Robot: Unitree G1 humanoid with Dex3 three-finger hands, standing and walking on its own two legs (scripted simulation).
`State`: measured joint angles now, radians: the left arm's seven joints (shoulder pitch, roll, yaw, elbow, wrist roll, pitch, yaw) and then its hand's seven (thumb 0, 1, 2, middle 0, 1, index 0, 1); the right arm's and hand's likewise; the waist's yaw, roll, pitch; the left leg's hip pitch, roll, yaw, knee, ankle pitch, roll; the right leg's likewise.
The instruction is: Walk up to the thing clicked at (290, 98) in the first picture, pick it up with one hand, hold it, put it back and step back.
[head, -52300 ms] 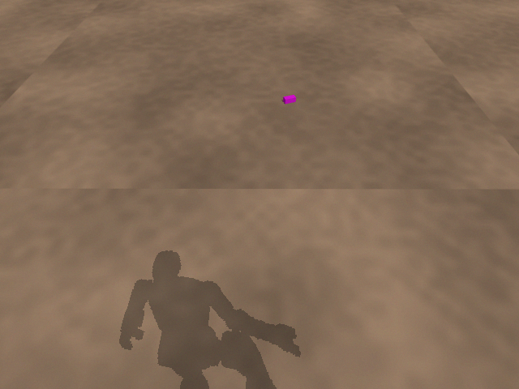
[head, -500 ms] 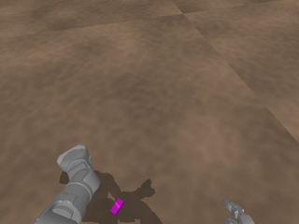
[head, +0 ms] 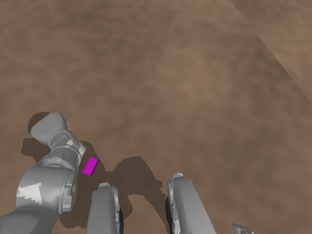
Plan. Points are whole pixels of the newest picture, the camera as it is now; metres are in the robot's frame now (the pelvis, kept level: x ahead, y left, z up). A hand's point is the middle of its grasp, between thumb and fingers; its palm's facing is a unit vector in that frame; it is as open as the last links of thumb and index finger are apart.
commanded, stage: crouch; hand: left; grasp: from above
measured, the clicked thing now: (91, 166) +0.39 +0.25 -0.56
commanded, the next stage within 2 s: lower in 1.26 s
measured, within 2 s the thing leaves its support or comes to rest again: neither
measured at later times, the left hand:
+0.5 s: hand (79, 144) +0.44 +0.23 -0.30, palm faces -0.31 -0.26 -0.91, open 4.8 cm
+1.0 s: hand (84, 144) +0.45 +0.23 -0.37, palm faces -0.32 -0.27 -0.91, open 4.7 cm
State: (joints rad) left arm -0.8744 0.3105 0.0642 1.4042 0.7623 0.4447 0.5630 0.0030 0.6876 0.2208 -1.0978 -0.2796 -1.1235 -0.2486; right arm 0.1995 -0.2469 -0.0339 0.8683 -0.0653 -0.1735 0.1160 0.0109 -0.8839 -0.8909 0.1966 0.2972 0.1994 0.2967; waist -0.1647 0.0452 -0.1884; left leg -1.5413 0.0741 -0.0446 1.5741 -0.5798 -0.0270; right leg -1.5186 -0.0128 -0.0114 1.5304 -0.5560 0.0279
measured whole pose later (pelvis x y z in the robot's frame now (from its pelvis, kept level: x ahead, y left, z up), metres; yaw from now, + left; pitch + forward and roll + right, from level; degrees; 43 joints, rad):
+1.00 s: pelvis -0.03 +0.00 -0.23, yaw -2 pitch +35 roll -4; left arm -1.16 0.57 0.23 1.67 0.92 0.26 0.54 0.00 0.68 0.17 -1.09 -0.30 -1.13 -0.26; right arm 0.17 -0.29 0.01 0.90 -0.17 -0.26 0.24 0.01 -0.91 -0.90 0.20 0.30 0.20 0.30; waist -0.26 0.05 -0.07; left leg -2.27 0.04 -0.12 2.32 -0.67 -0.04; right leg -2.24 0.00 0.00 2.27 -0.64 0.05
